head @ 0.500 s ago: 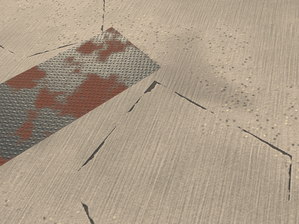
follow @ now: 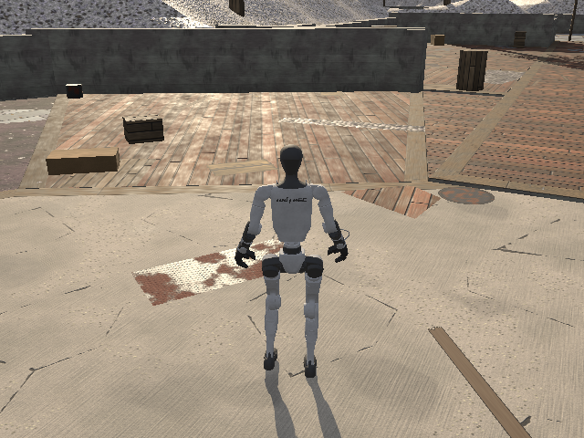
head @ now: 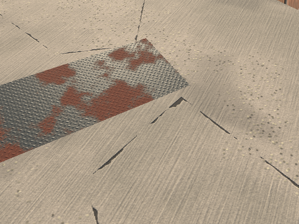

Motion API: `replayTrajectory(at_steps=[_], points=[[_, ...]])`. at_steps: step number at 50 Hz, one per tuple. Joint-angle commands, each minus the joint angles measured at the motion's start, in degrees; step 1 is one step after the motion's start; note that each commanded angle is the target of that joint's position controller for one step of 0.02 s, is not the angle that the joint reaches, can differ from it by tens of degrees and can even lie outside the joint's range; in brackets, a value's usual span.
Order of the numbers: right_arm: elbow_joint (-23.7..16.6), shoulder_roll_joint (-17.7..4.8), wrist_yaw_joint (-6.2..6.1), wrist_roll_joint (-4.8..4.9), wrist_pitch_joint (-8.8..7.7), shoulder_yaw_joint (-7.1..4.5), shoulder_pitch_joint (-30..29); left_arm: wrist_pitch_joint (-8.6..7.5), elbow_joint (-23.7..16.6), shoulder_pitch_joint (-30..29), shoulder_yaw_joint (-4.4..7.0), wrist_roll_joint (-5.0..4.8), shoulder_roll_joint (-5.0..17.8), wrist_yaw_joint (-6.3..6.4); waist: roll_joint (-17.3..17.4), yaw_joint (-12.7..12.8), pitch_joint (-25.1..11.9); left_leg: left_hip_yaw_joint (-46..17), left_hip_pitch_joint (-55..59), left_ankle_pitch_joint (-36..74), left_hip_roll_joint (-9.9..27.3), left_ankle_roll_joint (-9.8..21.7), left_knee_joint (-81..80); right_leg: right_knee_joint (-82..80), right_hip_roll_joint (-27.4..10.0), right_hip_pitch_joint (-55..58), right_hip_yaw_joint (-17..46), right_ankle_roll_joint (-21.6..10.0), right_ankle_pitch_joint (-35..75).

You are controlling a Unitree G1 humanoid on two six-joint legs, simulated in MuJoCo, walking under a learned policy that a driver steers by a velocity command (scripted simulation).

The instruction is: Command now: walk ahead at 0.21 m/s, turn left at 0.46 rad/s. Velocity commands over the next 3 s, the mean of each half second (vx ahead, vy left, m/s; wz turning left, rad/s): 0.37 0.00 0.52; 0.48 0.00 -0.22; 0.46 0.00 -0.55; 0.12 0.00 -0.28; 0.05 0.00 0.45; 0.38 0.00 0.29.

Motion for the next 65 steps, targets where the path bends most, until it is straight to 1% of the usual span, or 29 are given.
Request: replayTrajectory(at_steps=[1, 5, 8, 10, 12, 13, 14, 15, 16, 18, 21, 25, 32, 35, 37, 38, 39, 40, 41, 43, 44, 48, 52, 56, 60, 61, 62, 63, 65], points=[[-6.81, -5.3, 0.51, 0.26, -1.36, -1.28, -5.73, -2.54, -3.2, 0.7, 2.15, -1.02, 8.25, 0.69, -4.45, 1.4, 3.09, -2.65, -22.81, 0.6, 5.86, 0.33, 11.04, -20.68, -22.84, 12.27, 27.61, -12.16, -12.52], [-7.38, -2.58, 2.25, -0.1, -2.05, 0.24, -7.67, -2.85, -1.93, 0.7, 2.49, -0.87, 9.55, 0.09, -5.99, 3.0, 1.42, 4.18, -11.2, 7.4, 6.44, -0.82, -0.71, -21.3, -16.38, 8.2, 9.55, -7.71, 2.4], [-7.52, -3.12, 2.86, 0.24, -2.15, 0.46, -6.91, -2.97, -0.55, 1.54, 3.23, -1.82, 12.03, -0.88, -7.07, 2.83, 0.67, 7.73, -1.85, 7.68, 4.73, -0.24, -9.81, -20.04, -16.22, 5.35, 4.49, -6.79, 2.42], [-6.64, -4.19, 2.86, 0.27, -1.98, -0.09, -3.43, -2.72, 0.16, 1.05, 3.3, -2.55, 12.53, -1.4, -6.22, 0.29, 0.15, 10.54, 5.3, 11.13, 2.56, 1.38, -16.44, -16.16, -17.1, 3.37, 2.51, -5.53, 1.31], [-3.34, -8.54, 2.11, 0.44, -1.58, -2.72, 7.62, -3.02, 0.58, 2.06, 2.14, -1.78, 9.53, -1.51, -2.55, -5.01, -4.37, 11.32, 22.44, 10.7, -1.56, 4.47, -19.61, 0.74, -13.69, -3.32, -4.12, -1.95, 12.36], [-2.38, -14.55, 1.21, 0.6, -1.52, -4.6, 16.8, -3.43, -1.74, 0.33, 0.75, 0.08, 5.61, -1.39, 10.04, -8.62, -6.9, -9.14, 33.66, 7.87, 10.24, 9.85, -26.24, 24.49, -8.52, -16.82, -8.84, 3.05, 1.58], [-4.43, -19.03, 1.62, -0.01, -2.79, -4.48, 16.45, -4.96, -6.36, -2.38, -0.05, -0.18, 3.78, -1.11, 18.49, -7.03, -10.97, -43.39, 40.33, -7.86, 21.09, 20.83, -39.3, 39.55, 0.69, -35.76, 1.34, 5.18, -15.0], [-4.68, -13.78, 2.06, -0.25, -4.03, -3.09, 14.72, -6.17, -6.17, -4.92, 1.05, -2.54, 9.01, -1.55, 9.37, -8.28, -7.78, -41.74, 38.74, -11.96, 22.39, 20.88, -41.95, 44.67, -3.3, -40.99, 7.16, 3.99, -11.0], [-4.41, -10.83, 2.09, -0.62, -4.65, -2.03, 12.81, -6.8, -5.9, -5.21, 1.16, -3.06, 9.87, -1.93, 7.89, -6.46, -3.96, -35.08, 34.33, -8.73, 20.72, 19.16, -40.81, 42.62, -5.44, -40.97, 6.97, 2.42, -5.36], [-5.01, -7.93, 1.93, -1.07, -4.76, -0.97, 6.77, -6.87, -3.8, -3.6, 1.21, -0.22, 9.18, -1.59, 3.1, -2.43, -0.05, -23.01, 23.81, 5.88, 15.19, 15.55, -39.59, 33.39, -8.63, -33.34, 7.04, 2.65, 2.98], [-4.58, -8.18, 0.83, -1.5, -4.95, -0.77, 4.94, -5.86, -2.33, -3.4, 1.02, 0.6, 7.85, -1.88, 3.59, -0.56, -0.25, -15.11, 18.34, 20.76, 11.23, 14.77, -40.98, 27.21, -7.07, -27.18, 5.03, 4.93, 9.89], [-1.02, -7.92, -0.24, -0.74, -5.1, -0.59, 8.37, -5.46, -2.36, -9.85, -0.84, -0.06, 3.92, -2.32, 3.91, -3.11, 0.54, -6.14, 18.0, 29.41, 8.2, 11.68, -40.76, 9.55, -5.2, -23.35, 3.16, 6.36, 22.78], [4.48, -9.14, -0.13, -0.69, -4.97, -0.81, 14.0, -6.09, -5.0, -19.77, -1.57, -1.82, 4.05, -4.79, 3.82, -6.88, 5.0, -4.33, 27.34, 30.24, 13.41, 10.48, -40.85, -2.58, -4.38, -24.6, 1.99, 1.28, 25.03], [5.23, -10.26, -0.63, -0.88, -4.2, -1.1, 13.2, -6.09, -4.65, -16.6, -0.97, -1.55, 5.38, -5.44, 4.9, -4.47, 1.61, -1.33, 32.38, 52.62, 13.79, 8.81, -34.19, -3.21, -1.18, -19.01, -0.38, -2.04, 17.38], [4.69, -10.96, -1.17, -1.44, -3.23, -1.03, 11.42, -5.6, -1.84, -4.64, 0.96, -1.42, 8.7, -4.8, 5.11, 2.18, -7.03, 2.6, 31.54, 72.72, 11.25, 6.66, -18.19, -4.01, 2.79, -2.55, -3.18, -5.25, 16.55], [3.36, -10.17, -1.51, -2.31, -3.31, -0.45, 11.09, -5.18, -0.41, 4.92, 1.83, -1.37, 11.19, -4.15, 2.51, 6.22, -13.64, 3.36, 19.54, 62.21, 10.13, 4.82, -3.77, -1.9, -3.49, 15.69, 5.67, -8.47, 19.31], [1.96, -3.97, -0.65, -2.76, -4.44, 1.42, 17.95, -5.07, 0.24, 10.43, 3.25, -1.27, 16.58, -4.0, -12.9, 3.03, -21.94, 4.34, -6.0, 19.63, -1.18, -0.87, 22.01, -3.83, -19.29, 38.81, 36.93, -20.33, 9.43], [2.18, -6.66, 0.04, -2.22, -6.12, 1.41, 15.31, -4.82, 0.89, 11.33, 2.13, -2.41, 11.19, -3.83, -10.88, 5.13, -24.68, -3.0, -13.68, -3.06, -3.21, -0.62, 27.57, -12.44, -20.74, 42.12, 48.83, -20.09, 2.37], [-0.2, -9.12, 0.87, 0.13, -7.41, 0.71, 8.33, -4.37, 0.15, 7.49, 1.61, -2.2, 9.82, -3.19, -8.21, 5.44, -14.7, -3.99, -18.68, 0.6, 0.35, -0.02, 28.05, -14.46, -19.34, 34.76, 40.77, -17.05, 0.22], [-1.85, -8.22, 0.77, -1.15, -8.79, 1.01, 2.36, -3.94, -1.21, 1.73, 1.08, -1.43, 8.44, -2.71, 1.16, 2.06, -3.86, -1.83, -16.48, 6.44, 4.23, 0.28, 19.34, -17.29, -14.93, 17.15, 30.61, -14.6, 9.92], [-2.01, -8.09, 0.63, -1.91, -8.58, 0.76, 3.1, -4.05, -1.82, 0.44, 0.69, -0.79, 7.63, -2.49, 0.18, -0.16, -2.48, -1.74, -12.99, 8.13, 5.63, -0.14, 16.22, -18.79, -13.1, 11.66, 27.54, -14.31, 14.8], [-2.29, -5.29, 0.15, -2.9, -6.9, 1.61, 4.15, -4.12, -1.45, -0.35, 0.95, -1.46, 8.36, -1.55, -3.25, -2.56, -0.4, 1.13, -9.12, 10.64, 6.27, -3.81, 5.51, -21.19, -9.74, 0.44, 20.42, -14.82, 23.98], [-4.55, -2.57, 0.35, -2.64, -7.31, 2.74, -6.08, -3.37, 0.21, 3.07, 1.62, -2.17, 10.25, -0.55, -3.95, 1.44, 0.36, 2.66, -2.13, 28.16, 2.8, -5.1, -13.59, -19.6, -5.15, -5.08, 15.69, -10.53, 19.83], [-5.44, -4.99, 0.97, -1.1, -7.93, 1.65, -9.71, -2.35, 1.59, 6.9, 1.76, -2.83, 10.28, -0.12, -5.62, 2.52, -0.87, -0.24, 1.34, 30.31, 1.16, -4.37, -22.28, -15.01, -7.59, 0.94, 22.1, -8.31, 12.58], [-3.51, -8.48, 0.7, -1.19, -8.61, -0.77, -0.4, -1.77, 0.98, 5.83, 1.18, -1.96, 7.73, -0.3, -6.73, -3.38, -4.67, -0.3, 15.29, 22.61, 2.75, 0.74, -27.02, -2.24, -6.31, 2.87, 24.38, -4.36, 14.16], [-3.1, -11.44, 0.21, -2.16, -8.65, -1.68, 7.47, -1.99, -0.11, 6.44, -0.24, -1.03, 3.72, -0.69, -0.65, -6.53, -12.41, -8.98, 28.74, 17.93, 12.2, 4.51, -26.57, 13.26, -2.75, -2.78, 19.9, -2.35, 6.89], [-1.13, -15.66, 0.46, -2.77, -7.66, -2.83, 11.45, -2.55, -1.82, 14.15, -1.36, -2.59, 0.61, -0.79, 18.39, -3.28, -18.99, -34.89, 44.95, 4.11, 24.31, 13.43, -31.99, 31.44, 4.43, -21.83, 11.85, 1.03, -14.22], [-1.64, -10.82, 0.9, -1.76, -7.38, -2.03, 10.96, -2.48, -0.64, 13.86, -0.41, -3.31, 6.32, -0.52, 13.91, -4.34, -15.68, -41.35, 42.92, -7.71, 25.29, 13.26, -35.07, 39.92, -0.19, -29.07, 12.73, 1.94, -12.92], [-2.02, -6.6, 0.69, -1.96, -6.97, -0.75, 6.22, -1.85, -1.8, 4.83, 0.69, -2.33, 9.22, -0.32, 4.0, -5.12, -4.77, -24.47, 30.68, 3.2, 20.29, 9.72, -36.05, 41.79, -3.86, -29.3, 10.34, 2.94, -2.96]])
